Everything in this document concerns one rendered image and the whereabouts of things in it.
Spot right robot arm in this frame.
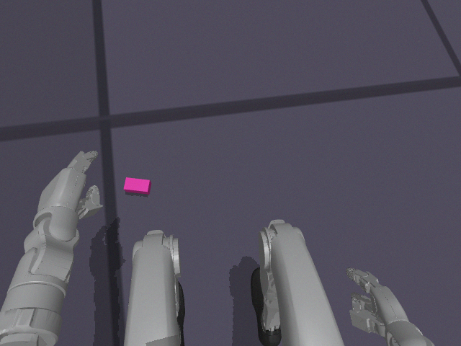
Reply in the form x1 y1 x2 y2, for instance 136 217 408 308
385 321 435 346

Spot right robot foot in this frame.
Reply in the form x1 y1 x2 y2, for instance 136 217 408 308
251 267 282 346

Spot left robot arm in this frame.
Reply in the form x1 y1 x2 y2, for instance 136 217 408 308
0 206 80 346

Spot right robot hand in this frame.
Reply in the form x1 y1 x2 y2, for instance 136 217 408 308
346 268 409 339

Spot small box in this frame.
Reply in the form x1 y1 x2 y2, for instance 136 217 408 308
123 177 151 195

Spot left robot hand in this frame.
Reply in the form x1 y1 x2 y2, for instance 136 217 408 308
37 151 103 219

